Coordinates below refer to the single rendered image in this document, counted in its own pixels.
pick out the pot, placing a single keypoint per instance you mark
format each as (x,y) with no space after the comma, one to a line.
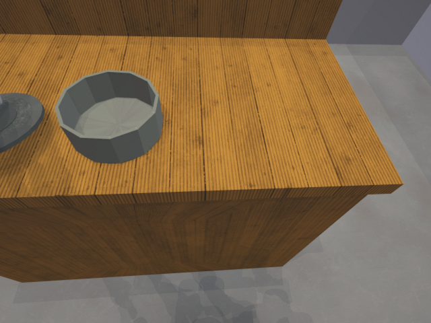
(111,116)

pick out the table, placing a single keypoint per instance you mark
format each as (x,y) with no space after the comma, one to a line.
(264,144)

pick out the lid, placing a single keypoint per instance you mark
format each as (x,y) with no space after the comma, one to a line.
(20,116)

